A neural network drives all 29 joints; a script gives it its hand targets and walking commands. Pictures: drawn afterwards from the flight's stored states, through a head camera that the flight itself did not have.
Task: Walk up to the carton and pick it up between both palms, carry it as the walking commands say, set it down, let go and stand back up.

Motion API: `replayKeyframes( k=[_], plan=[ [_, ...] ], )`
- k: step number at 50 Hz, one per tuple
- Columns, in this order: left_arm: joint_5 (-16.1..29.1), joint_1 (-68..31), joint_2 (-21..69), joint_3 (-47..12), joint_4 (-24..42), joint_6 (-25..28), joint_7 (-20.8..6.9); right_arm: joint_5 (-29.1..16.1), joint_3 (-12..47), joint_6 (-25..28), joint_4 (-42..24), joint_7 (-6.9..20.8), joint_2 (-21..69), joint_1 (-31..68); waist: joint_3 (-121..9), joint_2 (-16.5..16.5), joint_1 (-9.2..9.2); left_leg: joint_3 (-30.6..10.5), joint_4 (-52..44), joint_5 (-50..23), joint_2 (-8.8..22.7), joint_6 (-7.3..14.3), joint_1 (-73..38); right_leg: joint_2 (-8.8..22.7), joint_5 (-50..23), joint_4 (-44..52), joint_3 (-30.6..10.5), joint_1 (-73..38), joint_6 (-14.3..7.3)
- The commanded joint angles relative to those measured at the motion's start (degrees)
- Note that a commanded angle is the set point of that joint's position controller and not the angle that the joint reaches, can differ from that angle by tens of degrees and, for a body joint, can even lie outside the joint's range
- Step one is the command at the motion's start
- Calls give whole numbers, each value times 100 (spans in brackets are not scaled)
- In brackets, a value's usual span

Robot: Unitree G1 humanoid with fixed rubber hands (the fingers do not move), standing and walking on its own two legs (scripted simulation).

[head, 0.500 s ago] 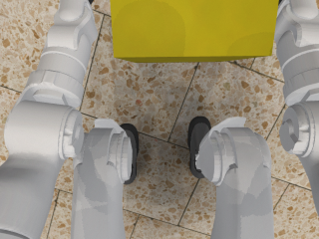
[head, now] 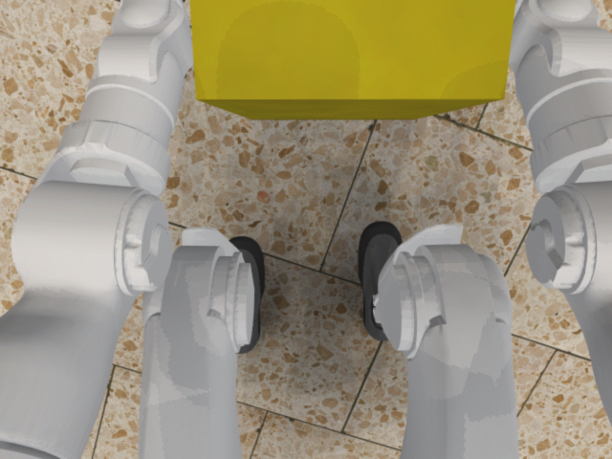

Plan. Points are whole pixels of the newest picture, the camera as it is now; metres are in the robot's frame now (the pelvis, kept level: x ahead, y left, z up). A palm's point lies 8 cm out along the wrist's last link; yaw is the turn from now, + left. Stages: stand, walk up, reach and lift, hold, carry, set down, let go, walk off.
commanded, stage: reach and lift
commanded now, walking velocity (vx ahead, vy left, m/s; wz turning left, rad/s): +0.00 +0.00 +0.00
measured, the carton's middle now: (339, 14) +0.54 -0.05 -0.23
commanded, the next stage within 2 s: none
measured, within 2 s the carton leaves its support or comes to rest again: leaves its support in 0.44 s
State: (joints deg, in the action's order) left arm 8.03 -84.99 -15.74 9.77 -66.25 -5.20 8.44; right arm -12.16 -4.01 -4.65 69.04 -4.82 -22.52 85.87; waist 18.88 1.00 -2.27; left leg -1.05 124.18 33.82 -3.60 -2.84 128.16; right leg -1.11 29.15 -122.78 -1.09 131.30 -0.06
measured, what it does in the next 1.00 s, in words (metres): stands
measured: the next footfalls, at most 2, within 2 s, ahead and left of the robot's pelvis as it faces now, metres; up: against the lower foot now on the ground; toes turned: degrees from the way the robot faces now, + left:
none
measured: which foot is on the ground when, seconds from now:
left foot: down 0.00-1.00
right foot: down 0.00-1.00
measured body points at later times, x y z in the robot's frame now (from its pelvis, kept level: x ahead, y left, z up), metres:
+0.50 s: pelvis +0.01 +0.01 -0.01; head +0.36 -0.01 +0.26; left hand +0.56 +0.14 -0.16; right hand +0.55 -0.21 -0.16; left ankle +0.11 +0.13 -0.34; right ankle +0.12 -0.12 -0.34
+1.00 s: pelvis +0.01 +0.00 +0.04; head +0.35 -0.02 +0.33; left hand +0.57 +0.13 -0.09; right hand +0.56 -0.21 -0.09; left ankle +0.11 +0.13 -0.34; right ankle +0.12 -0.12 -0.34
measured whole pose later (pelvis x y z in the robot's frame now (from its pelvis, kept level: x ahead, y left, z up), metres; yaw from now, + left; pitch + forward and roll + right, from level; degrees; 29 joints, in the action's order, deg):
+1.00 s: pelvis +0.01 +0.00 +0.04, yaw +0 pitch +46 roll +2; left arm -1.7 -72.6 -8.8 22.3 -45.0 -17.4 5.3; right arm 3.2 -19.4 -18.7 47.5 -0.5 -14.5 74.3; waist 3.2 2.0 -1.9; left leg -1.7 116.2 33.3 -6.1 -3.2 128.6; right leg -3.3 29.3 -115.2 -3.0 131.3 1.8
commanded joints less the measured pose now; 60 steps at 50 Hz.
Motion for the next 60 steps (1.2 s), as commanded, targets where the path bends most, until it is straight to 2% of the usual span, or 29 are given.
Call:
replayKeyframes(
  k=[1,5,12,18,23,28,35,44,53,60],
  plan=[
    [-118,-2882,4482,-970,1155,-77,-1392,89,900,-185,-1324,1380,5046,2929,-6276,-175,262,569,-832,-1237,-361,247,-2113,-323,-1492,702,205,-3668,69],
    [-202,-2815,4927,-981,1340,-256,-1577,230,738,-371,-1411,1622,5379,2758,-6234,19,150,607,-767,-1225,-385,256,-2093,-334,-1440,659,266,-3415,42],
    [-183,-2786,5183,-1150,1694,-453,-1656,286,744,-575,-1517,1843,5517,2603,-6177,158,52,577,-757,-1170,-400,244,-2253,-312,-1236,610,322,-3065,10],
    [76,-2931,5455,-1519,2172,-486,-1568,127,1091,-572,-2231,1848,5617,2806,-7319,120,-35,544,-710,-1749,-450,226,-2881,-310,-1739,561,397,-3501,43],
    [386,-3212,5722,-1955,2732,-507,-1455,1,1297,-588,-2834,1736,5684,2934,-8664,112,-258,562,-709,-2248,-497,172,-3315,-334,-2381,574,477,-4160,67],
    [291,-3046,5822,-1846,2734,-657,-1432,225,1090,-762,-2768,1696,5784,2619,-8652,77,-391,586,-938,-2017,-546,154,-3208,-351,-2152,784,586,-4102,87],
    [-231,-2623,5955,-1258,2304,-880,-1522,713,701,-1007,-2500,1824,6048,2332,-7826,32,-283,634,-1313,-1538,-591,182,-2792,-395,-1610,1149,606,-3656,67],
    [-312,-2827,6090,-1306,2710,-1034,-1626,752,881,-1235,-2778,1870,6452,2478,-8483,-182,-76,690,-1597,-1585,-593,186,-2889,-455,-1781,1481,527,-4198,86],
    [-323,-2611,6305,-1388,2828,-1192,-1760,935,822,-1377,-2859,1860,6619,2188,-8740,-158,-153,687,-1815,-1724,-599,132,-2848,-520,-2064,1700,507,-4553,75],
    [-212,-2384,6555,-1711,3146,-1312,-1776,831,1068,-1493,-3184,1879,6863,1961,-9317,-98,-134,656,-2080,-2083,-626,81,-3236,-598,-2434,1916,525,-4961,85]
  ],
)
